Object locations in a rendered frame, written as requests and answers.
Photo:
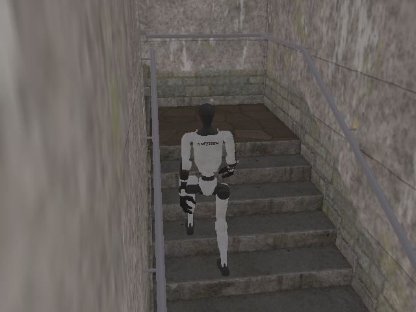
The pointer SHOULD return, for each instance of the left robot forearm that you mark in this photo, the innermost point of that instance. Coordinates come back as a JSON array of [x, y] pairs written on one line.
[[183, 181]]

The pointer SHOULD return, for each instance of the robot left hand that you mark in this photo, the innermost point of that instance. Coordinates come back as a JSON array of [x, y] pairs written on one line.
[[184, 205]]

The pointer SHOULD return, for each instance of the robot head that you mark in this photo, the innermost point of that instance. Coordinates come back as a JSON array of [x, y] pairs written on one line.
[[206, 114]]

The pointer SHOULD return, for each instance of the robot right upper arm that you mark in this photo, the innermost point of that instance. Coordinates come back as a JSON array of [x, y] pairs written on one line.
[[230, 146]]

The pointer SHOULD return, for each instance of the right robot shin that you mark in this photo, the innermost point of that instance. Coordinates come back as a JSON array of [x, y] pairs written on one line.
[[222, 239]]

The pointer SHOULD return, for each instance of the robot left upper arm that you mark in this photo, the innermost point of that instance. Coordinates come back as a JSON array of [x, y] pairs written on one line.
[[185, 150]]

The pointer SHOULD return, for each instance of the right robot forearm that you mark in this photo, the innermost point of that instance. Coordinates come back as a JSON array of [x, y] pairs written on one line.
[[231, 167]]

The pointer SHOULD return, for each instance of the robot right hand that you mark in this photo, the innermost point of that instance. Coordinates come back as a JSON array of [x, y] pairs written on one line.
[[225, 169]]

